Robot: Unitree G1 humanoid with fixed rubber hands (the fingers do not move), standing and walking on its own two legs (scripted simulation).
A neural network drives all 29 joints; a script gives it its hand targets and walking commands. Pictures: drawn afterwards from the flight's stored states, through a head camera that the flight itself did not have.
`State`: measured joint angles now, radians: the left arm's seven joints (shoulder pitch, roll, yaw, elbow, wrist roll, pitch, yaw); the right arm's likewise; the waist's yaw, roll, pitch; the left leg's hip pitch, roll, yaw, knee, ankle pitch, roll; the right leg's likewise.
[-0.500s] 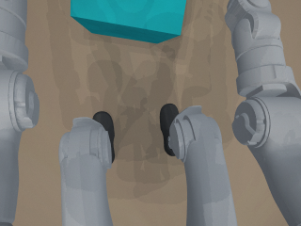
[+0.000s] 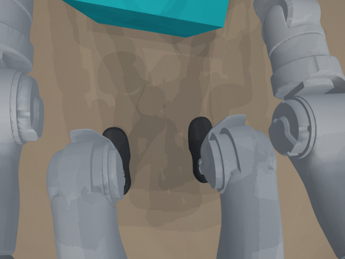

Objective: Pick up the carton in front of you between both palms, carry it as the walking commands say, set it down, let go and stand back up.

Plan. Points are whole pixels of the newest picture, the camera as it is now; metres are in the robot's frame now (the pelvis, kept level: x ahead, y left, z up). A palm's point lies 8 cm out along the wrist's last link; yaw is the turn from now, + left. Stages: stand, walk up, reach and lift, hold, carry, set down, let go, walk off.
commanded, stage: reach and lift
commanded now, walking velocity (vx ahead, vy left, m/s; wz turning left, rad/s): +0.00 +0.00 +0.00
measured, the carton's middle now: out of the picture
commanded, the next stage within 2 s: none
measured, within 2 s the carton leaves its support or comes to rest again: leaves its support in 0.62 s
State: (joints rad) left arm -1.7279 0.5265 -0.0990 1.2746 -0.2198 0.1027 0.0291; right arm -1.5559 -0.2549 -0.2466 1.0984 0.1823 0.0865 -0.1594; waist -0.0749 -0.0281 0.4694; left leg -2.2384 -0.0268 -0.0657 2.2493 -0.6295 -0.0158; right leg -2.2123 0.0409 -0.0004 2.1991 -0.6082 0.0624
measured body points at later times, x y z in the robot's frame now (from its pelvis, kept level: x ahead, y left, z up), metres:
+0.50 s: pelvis +0.00 +0.01 +0.00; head +0.38 +0.03 +0.22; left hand +0.60 +0.16 -0.18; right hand +0.57 -0.15 -0.18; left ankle +0.10 +0.12 -0.33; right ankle +0.11 -0.13 -0.33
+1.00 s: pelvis -0.02 -0.01 +0.08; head +0.27 +0.02 +0.42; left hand +0.53 +0.17 +0.00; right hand +0.52 -0.13 +0.00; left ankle +0.09 +0.12 -0.33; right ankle +0.11 -0.14 -0.33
